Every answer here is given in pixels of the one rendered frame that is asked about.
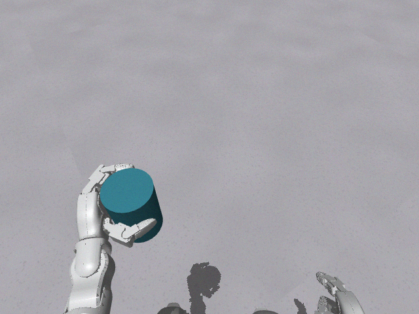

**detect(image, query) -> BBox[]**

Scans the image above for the left robot arm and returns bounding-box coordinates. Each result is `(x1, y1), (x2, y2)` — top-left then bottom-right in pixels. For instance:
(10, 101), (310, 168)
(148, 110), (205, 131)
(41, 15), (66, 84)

(63, 237), (115, 314)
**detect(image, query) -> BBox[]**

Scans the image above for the right robot hand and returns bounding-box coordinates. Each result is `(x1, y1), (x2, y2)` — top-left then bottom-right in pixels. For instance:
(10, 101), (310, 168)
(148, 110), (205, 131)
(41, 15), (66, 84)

(314, 272), (365, 314)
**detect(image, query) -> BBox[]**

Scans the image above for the left robot hand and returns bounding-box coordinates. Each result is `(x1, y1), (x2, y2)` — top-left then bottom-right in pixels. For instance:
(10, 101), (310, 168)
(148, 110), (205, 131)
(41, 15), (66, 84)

(77, 164), (157, 248)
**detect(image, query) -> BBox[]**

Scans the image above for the can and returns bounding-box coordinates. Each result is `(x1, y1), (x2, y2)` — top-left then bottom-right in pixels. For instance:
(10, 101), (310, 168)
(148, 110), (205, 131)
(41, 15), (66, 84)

(100, 168), (163, 243)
